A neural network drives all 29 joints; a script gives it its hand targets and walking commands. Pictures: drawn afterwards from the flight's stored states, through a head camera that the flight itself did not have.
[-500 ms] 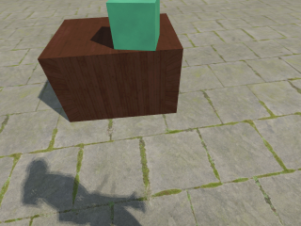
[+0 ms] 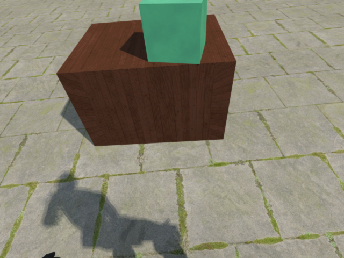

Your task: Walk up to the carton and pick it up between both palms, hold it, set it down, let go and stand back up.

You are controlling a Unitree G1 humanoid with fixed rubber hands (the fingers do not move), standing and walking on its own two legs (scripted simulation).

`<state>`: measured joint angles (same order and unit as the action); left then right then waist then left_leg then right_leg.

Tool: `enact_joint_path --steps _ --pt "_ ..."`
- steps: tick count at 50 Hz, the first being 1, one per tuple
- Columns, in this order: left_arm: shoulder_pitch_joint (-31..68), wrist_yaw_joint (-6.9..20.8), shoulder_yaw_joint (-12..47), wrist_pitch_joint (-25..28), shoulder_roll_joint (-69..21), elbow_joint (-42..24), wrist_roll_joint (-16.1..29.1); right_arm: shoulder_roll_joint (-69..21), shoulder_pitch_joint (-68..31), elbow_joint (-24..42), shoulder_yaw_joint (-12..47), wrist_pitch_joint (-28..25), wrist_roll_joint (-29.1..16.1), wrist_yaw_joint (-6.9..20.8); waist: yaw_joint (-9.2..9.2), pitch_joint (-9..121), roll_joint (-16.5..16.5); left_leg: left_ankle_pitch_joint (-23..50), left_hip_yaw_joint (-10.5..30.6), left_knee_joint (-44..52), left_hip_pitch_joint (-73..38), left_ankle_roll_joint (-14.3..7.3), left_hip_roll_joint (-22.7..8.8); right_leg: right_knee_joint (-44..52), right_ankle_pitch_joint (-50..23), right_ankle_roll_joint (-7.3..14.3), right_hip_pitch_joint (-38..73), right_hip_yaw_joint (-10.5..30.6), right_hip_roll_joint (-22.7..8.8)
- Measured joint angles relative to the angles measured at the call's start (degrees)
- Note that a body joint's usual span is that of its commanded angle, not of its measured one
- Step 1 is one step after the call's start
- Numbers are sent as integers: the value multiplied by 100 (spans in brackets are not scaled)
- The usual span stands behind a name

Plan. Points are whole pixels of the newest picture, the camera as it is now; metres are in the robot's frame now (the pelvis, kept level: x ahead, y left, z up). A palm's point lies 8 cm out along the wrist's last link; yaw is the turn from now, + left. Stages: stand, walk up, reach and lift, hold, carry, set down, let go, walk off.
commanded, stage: walk up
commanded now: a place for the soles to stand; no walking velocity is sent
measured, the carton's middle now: (176, 25) +1.25 +0.00 +0.05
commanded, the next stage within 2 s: none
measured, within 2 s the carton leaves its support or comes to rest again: neither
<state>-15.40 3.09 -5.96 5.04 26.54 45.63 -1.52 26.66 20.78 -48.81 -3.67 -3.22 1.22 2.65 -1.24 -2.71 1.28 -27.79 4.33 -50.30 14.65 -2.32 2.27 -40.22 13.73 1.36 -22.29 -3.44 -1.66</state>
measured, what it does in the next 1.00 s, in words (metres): walks ahead: left foot, then right foot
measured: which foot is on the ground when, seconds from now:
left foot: up 0.00-0.30, down 0.32-0.70, up 0.72-0.98, down 1.00-1.00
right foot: down 0.00-0.34, up 0.36-0.66, down 0.68-1.00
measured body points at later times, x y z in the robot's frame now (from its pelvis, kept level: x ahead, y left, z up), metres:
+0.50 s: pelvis +0.18 +0.05 +0.01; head +0.18 +0.07 +0.46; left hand +0.23 +0.38 -0.10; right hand +0.29 -0.29 -0.06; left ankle +0.21 +0.17 -0.71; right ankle +0.18 -0.08 -0.66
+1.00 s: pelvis +0.32 +0.04 +0.00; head +0.33 +0.04 +0.45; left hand +0.36 +0.39 -0.08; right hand +0.43 -0.29 -0.09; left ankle +0.40 +0.17 -0.71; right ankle +0.34 -0.09 -0.71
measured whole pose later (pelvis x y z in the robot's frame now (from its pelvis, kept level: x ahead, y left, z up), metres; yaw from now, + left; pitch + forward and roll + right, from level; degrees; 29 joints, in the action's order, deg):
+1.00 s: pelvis +0.32 +0.04 +0.00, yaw +2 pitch -3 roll +0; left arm -20.4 2.2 -4.1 2.8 28.4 43.0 -0.3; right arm 27.0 17.8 -46.9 -3.2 -5.0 0.9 1.6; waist 3.4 -3.2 -0.2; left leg -15.1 -3.1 -38.6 23.2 -1.3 -1.8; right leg -42.2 21.2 -0.6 -18.2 -2.9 -4.0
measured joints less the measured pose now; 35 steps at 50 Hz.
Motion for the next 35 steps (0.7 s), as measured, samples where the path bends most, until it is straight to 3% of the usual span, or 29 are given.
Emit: enact_joint_path --steps 2,5,12,16,18,21,23,30,34,35 --pt "-68 -41 9 11 -19 -43 58 -21 -100 -6 48 4 -33 -26 110 -26 55 138 51 -940 463 6 106 35 209 13 194 -52 -21" --pt "-209 -72 48 21 -88 -85 98 43 -227 52 64 -50 -57 -6 249 -62 211 556 -24 -1176 995 75 -39 376 234 27 562 -169 -24" --pt "-617 -17 46 -10 79 -198 64 38 -433 179 41 -67 -31 161 464 -64 27 1015 -468 567 1286 211 -510 766 506 -108 1136 -301 -185" --pt "-786 3 105 -77 170 -261 83 92 -553 247 -38 -156 -18 172 546 -2 -144 1481 -732 1570 839 140 -489 332 1025 -232 1203 -245 -323" --pt "-808 -18 144 -128 152 -252 98 96 -609 313 -96 -235 31 95 506 -10 -328 1722 -851 1346 828 145 -338 -555 1371 -45 930 58 -424" --pt "-686 -95 260 -200 64 -167 111 19 -561 408 -87 -277 -81 5 335 36 -459 1310 -890 1190 673 115 -267 -2090 1492 84 259 481 -162" --pt "-562 -111 294 -175 44 -149 126 -44 -475 428 -62 -275 -104 -43 240 34 -550 1277 -933 1369 442 122 -259 -2327 1289 80 -77 491 -136" --pt "-189 55 201 -186 2 -188 96 19 -106 416 -53 -281 -39 -60 -32 -79 -517 1009 -1025 1602 -91 168 -333 -862 766 -10 -571 278 -330" --pt "-90 131 83 -146 13 -176 57 162 29 369 -79 -211 -36 -47 -112 -40 -289 562 -1018 1217 -157 238 -493 137 206 74 -271 183 -256" --pt "-70 121 46 -114 9 -175 42 200 49 355 -84 -184 -25 -54 -113 -58 -138 336 -935 915 -101 158 -615 146 -115 29 -206 105 -151"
